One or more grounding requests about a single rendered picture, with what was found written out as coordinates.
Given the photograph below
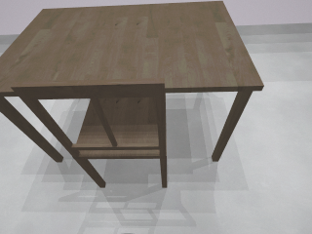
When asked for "table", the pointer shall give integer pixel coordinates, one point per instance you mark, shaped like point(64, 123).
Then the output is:
point(194, 46)

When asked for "chair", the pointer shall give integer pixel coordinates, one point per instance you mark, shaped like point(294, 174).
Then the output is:
point(125, 119)

